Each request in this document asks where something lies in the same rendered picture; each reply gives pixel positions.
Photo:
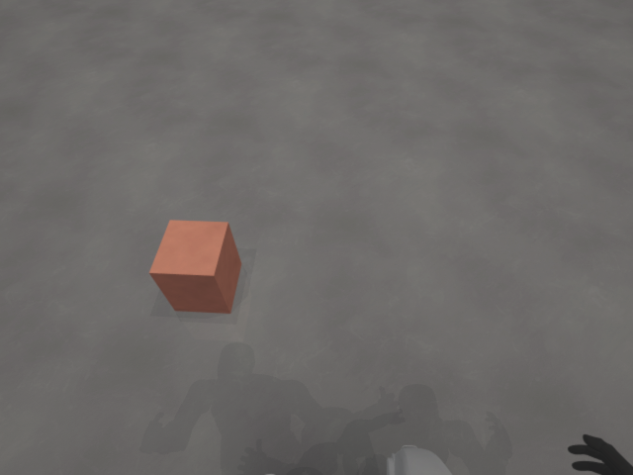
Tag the carton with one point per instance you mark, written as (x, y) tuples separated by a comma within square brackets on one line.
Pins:
[(197, 266)]

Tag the right robot thigh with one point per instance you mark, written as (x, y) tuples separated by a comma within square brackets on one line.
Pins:
[(416, 461)]

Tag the right robot hand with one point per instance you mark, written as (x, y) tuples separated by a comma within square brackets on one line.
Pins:
[(613, 462)]

